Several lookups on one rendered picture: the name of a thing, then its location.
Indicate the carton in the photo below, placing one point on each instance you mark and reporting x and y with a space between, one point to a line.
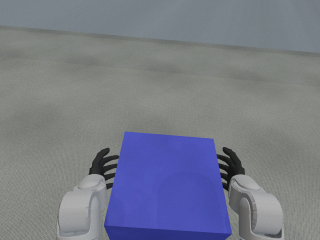
167 187

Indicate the robot left hand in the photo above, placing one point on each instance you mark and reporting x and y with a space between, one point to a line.
99 168

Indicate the robot right hand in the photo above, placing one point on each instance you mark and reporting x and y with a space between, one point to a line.
234 168

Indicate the robot right forearm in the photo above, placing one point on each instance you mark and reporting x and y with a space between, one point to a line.
260 213

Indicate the robot left forearm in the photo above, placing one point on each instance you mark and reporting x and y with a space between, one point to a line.
79 211

